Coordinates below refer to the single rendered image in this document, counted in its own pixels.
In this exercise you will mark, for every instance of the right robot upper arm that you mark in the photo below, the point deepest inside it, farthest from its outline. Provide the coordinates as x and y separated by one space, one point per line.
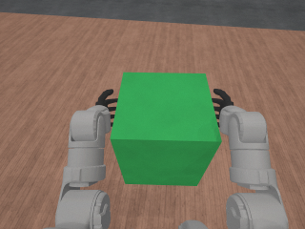
255 211

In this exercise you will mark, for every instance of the left robot upper arm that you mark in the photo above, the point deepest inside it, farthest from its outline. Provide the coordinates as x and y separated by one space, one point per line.
83 209

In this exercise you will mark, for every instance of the right robot thigh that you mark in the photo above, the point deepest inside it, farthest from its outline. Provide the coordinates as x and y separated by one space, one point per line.
192 224

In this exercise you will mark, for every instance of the carton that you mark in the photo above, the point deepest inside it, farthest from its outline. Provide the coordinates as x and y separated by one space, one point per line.
164 130

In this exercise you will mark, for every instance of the right robot hand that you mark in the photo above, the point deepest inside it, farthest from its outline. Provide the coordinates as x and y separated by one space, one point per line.
223 103

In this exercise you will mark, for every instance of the right robot forearm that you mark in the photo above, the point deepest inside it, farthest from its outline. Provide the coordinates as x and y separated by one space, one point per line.
249 145

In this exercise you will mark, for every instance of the left robot forearm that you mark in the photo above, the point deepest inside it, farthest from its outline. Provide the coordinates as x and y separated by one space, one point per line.
87 136

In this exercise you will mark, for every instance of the left robot hand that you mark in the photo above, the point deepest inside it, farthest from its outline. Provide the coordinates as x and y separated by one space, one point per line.
105 102

